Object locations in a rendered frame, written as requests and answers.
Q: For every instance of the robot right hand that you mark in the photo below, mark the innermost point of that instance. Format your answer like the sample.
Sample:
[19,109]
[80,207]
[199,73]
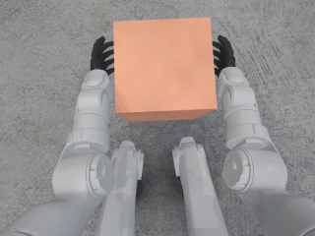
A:
[226,54]

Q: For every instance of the carton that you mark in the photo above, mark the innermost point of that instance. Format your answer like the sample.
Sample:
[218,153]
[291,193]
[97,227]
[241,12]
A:
[164,69]

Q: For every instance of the robot left hand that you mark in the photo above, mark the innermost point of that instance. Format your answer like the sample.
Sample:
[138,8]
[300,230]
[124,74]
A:
[98,57]

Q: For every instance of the left robot shin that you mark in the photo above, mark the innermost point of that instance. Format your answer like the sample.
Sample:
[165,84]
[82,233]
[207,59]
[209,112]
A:
[115,153]

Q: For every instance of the left robot upper arm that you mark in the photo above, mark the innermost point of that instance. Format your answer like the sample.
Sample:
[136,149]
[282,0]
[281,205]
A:
[80,182]

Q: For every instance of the robot right forearm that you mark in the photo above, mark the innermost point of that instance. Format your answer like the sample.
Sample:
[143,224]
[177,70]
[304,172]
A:
[241,114]

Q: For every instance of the right robot upper arm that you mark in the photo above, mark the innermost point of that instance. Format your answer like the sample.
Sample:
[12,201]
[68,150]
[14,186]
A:
[258,177]

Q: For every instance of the robot left thigh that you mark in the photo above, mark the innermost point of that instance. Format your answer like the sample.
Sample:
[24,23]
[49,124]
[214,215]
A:
[117,215]

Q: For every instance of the robot left forearm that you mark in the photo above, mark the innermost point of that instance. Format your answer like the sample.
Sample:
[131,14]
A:
[91,119]

